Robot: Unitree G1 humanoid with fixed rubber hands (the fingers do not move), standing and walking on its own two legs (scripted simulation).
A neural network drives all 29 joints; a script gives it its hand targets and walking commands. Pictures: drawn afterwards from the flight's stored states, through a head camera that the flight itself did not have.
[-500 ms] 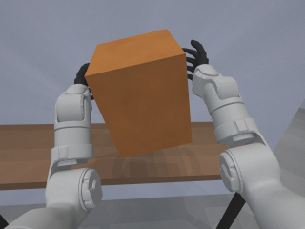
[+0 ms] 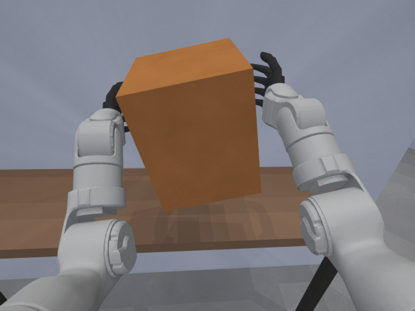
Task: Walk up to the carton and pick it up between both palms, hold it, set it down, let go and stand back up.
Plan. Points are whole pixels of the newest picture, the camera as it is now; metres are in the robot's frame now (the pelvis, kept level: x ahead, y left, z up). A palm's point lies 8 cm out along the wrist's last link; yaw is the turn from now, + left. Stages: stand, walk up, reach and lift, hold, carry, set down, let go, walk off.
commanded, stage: hold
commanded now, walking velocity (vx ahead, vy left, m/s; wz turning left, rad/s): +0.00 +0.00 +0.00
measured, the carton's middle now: (196, 123) +0.40 +0.00 +0.24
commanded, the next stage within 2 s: none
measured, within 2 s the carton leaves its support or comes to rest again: neither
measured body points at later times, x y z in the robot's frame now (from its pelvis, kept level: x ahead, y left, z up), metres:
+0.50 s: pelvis +0.00 +0.00 +0.00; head -0.10 +0.02 +0.44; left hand +0.38 +0.16 +0.27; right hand +0.38 -0.13 +0.32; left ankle +0.05 +0.14 -0.75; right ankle -0.03 -0.11 -0.75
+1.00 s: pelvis +0.00 +0.00 +0.00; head -0.10 +0.02 +0.44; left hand +0.38 +0.16 +0.27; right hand +0.38 -0.13 +0.32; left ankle +0.05 +0.14 -0.75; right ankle -0.03 -0.11 -0.75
